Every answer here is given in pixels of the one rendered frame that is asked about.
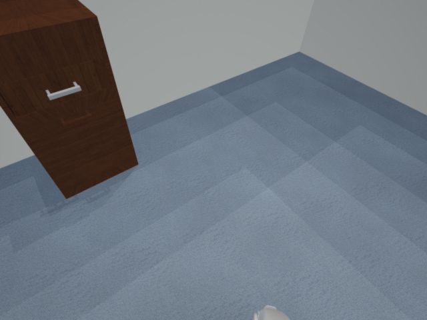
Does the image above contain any drawer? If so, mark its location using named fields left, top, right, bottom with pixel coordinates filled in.
left=0, top=58, right=111, bottom=117

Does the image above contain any cabinet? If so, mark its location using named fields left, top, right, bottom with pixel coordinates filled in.
left=0, top=0, right=139, bottom=199

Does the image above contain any handle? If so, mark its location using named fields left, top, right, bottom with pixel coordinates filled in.
left=62, top=114, right=93, bottom=128
left=46, top=82, right=82, bottom=100

